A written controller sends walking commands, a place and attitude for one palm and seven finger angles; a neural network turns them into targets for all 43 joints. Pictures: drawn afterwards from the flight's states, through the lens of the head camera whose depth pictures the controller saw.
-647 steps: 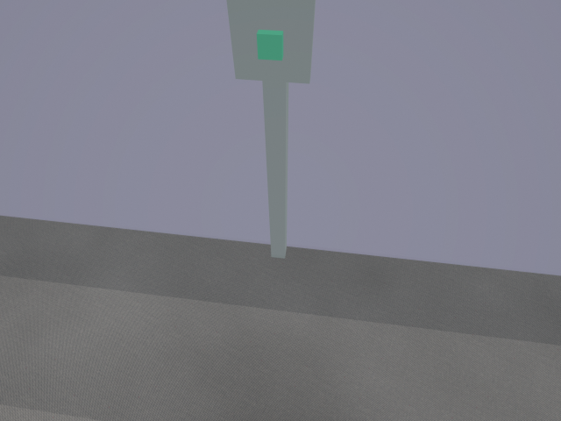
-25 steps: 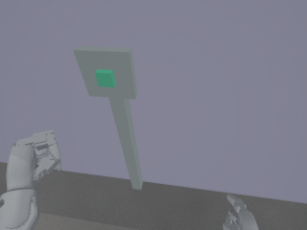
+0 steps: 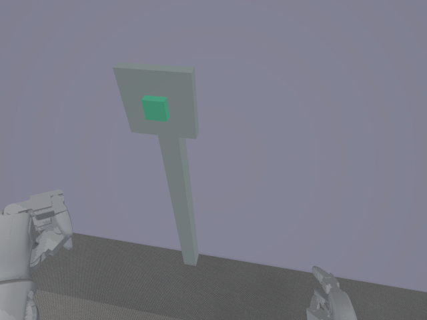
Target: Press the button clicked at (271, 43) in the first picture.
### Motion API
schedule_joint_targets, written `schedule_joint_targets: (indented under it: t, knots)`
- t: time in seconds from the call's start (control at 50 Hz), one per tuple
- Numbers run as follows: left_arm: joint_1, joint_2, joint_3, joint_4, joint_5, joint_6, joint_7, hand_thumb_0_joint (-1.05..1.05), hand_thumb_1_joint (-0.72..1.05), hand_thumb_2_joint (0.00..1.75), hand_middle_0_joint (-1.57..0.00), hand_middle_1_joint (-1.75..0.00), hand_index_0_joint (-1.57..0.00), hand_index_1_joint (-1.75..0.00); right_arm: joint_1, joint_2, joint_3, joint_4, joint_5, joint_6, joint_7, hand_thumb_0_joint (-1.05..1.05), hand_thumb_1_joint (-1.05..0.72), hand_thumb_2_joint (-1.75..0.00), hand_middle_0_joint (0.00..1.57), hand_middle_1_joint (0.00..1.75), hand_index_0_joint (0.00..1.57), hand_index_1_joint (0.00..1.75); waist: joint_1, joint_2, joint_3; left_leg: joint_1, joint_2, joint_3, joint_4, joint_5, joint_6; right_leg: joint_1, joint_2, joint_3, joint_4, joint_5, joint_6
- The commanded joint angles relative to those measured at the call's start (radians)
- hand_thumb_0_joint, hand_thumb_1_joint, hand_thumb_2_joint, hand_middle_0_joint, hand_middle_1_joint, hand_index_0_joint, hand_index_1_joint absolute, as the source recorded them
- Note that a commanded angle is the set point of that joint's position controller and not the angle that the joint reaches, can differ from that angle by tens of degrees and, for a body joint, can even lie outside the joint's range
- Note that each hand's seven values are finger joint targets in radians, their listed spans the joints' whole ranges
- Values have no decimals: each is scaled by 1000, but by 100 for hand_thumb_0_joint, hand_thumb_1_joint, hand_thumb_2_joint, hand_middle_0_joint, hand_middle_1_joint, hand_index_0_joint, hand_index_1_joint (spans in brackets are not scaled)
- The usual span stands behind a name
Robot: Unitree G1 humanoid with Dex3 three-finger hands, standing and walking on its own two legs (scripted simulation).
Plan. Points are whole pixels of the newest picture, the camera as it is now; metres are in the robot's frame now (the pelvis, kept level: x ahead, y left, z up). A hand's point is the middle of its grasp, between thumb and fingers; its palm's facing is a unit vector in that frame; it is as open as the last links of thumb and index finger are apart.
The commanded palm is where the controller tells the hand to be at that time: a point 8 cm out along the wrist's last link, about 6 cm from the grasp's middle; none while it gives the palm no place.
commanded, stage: step back with the hand held close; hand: left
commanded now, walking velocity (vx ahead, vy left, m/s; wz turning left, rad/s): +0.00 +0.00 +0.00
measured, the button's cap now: (156, 107) +0.52 +0.21 +0.15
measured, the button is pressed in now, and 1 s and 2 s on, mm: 0 0 0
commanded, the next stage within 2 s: stop stepping back and stand still in 1.16 s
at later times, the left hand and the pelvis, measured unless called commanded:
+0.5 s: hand (39, 254) +0.14 +0.25 +0.16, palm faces +0.35 -0.79 -0.50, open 3.1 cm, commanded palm +0.08 +0.29 +0.17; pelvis -0.05 +0.02 -0.01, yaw +0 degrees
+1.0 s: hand out of the picture +0.05 +0.25 +0.18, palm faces +0.45 -0.77 -0.45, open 3.1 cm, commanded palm -0.01 +0.28 +0.17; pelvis -0.14 +0.00 -0.02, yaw +0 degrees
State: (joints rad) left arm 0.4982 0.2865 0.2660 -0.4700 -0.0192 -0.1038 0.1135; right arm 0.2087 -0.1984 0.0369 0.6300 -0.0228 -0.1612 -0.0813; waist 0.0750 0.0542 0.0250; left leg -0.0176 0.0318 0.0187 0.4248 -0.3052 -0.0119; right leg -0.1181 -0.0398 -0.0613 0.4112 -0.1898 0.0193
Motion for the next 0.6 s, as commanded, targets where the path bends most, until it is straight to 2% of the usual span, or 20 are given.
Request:
schedule_joint_targets:
  t: [0.0,0.02,0.04,0.06,0.08,0.1,0.12,0.14,0.16,0.18,0.26,0.28,0.32,0.34,0.4,0.48,0.54,0.58]
  knots:
    - [-75,163,112,-223,-5,-62,18,0,90,90,-130,-150,-130,-150,-127,-105,-41,-160,-1,-53,-9,0,-90,-90,20,30,20,30,-1,8,-42,-141,-13,-3,-79,276,13,104,29,8,-39,143,-35]
    - [-70,163,115,-219,-6,-61,18,0,90,90,-130,-150,-130,-150,-127,-106,-42,-162,-1,-51,-7,0,-90,-90,20,30,20,30,1,4,-47,-142,-12,-5,-82,274,13,109,30,7,-38,139,-35]
    - [-120,201,155,-186,-7,-56,24,0,90,90,-130,-150,-130,-150,-129,-108,-42,-152,1,-47,-14,0,-90,-90,20,30,20,30,-2,0,-22,-152,-13,-2,-86,241,13,96,31,12,-54,111,-36]
    - [-180,282,255,-224,-17,-94,25,0,90,90,-130,-150,-130,-150,-110,-135,-47,-194,6,-12,-8,0,-90,-90,20,30,20,30,-58,-51,62,-239,2,-8,-49,163,33,-32,-20,107,-118,130,-32]
    - [-80,220,212,-134,-12,-95,19,0,90,90,-130,-150,-130,-150,-102,-113,-48,-180,8,12,-7,0,-90,-90,20,30,20,30,-58,-120,39,-225,-5,-18,-28,141,34,-50,-43,101,-135,92,-35]
    - [-62,193,173,-135,-8,-93,12,0,90,90,-130,-150,-130,-150,-115,-119,-49,-188,7,26,-2,0,-90,-90,20,30,20,30,-62,-117,41,-206,-8,-14,-19,144,34,-78,-49,112,-150,81,-38]
    - [-57,195,170,-157,-5,-98,12,0,90,90,-130,-150,-130,-150,-116,-123,-50,-193,4,35,-1,0,-90,-90,20,30,20,30,-66,-114,17,-210,-10,-10,-12,156,32,-73,-53,105,-144,83,-37]
    - [-56,195,168,-198,-3,-111,11,0,90,90,-130,-150,-130,-150,-128,-128,-53,-199,1,40,-3,0,-90,-90,20,30,20,30,-66,-43,-11,-217,-11,-14,-14,196,32,-56,-54,92,-118,134,-40]
    - [-9,192,168,-186,-4,-116,13,0,90,90,-130,-150,-130,-150,-117,-130,-55,-200,2,48,-2,0,-90,-90,20,30,20,30,-66,-27,-52,-215,0,-21,-16,243,30,-29,-52,77,-87,176,-37]
    - [22,184,158,-211,-4,-118,15,0,90,90,-130,-150,-130,-150,-115,-137,-60,-209,3,55,0,0,-90,-90,20,30,20,30,-67,18,-94,-214,8,-20,-19,289,30,-3,-47,66,-52,226,-34]
    - [115,228,208,-288,-7,-127,25,0,90,90,-130,-150,-130,-150,-112,-134,-74,-242,9,76,3,0,-90,-90,20,30,20,30,-62,-1,-231,-230,28,-40,5,448,22,80,-41,44,53,397,-25]
    - [132,240,227,-299,-9,-130,29,0,90,90,-130,-150,-130,-150,-110,-133,-79,-248,10,82,3,0,-90,-90,20,30,20,30,-61,-20,-247,-244,31,-44,13,464,20,90,-44,47,73,430,-25]
    - [149,256,246,-337,-11,-137,34,0,90,90,-130,-150,-130,-150,-106,-132,-86,-262,15,90,1,0,-90,-90,20,30,20,30,-63,-12,-262,-267,36,-47,29,484,15,90,-48,51,110,482,-25]
    - [156,267,256,-334,-12,-138,36,0,90,90,-130,-150,-130,-150,-113,-133,-86,-262,15,93,-2,0,-90,-90,20,30,20,30,-62,-8,-259,-275,36,-55,24,472,15,77,-46,49,115,466,-23]
    - [152,247,249,-327,-11,-146,40,0,90,90,-130,-150,-130,-150,-106,-135,-89,-266,17,93,-6,0,-90,-90,20,30,20,30,-66,19,-199,-350,57,-69,-8,392,27,46,-29,43,152,383,-12]
    - [110,222,236,-282,-1,-157,44,0,90,90,-130,-150,-130,-150,-104,-142,-86,-259,18,76,-13,0,-90,-90,20,30,20,30,-65,59,-106,-534,97,-87,-76,118,69,50,-12,54,214,202,0]
    - [47,215,220,-265,12,-168,46,0,90,90,-130,-150,-130,-150,-98,-149,-84,-256,19,62,-16,0,-90,-90,20,30,20,30,-72,19,-44,-659,82,-86,-74,-161,84,43,-27,100,186,100,-9]
    - [24,215,211,-259,21,-174,51,0,90,90,-130,-150,-130,-150,-80,-144,-82,-252,20,55,-14,0,-90,-90,20,30,20,30,-77,-62,-35,-625,42,-65,7,-245,78,-48,-63,162,85,-43,-23]
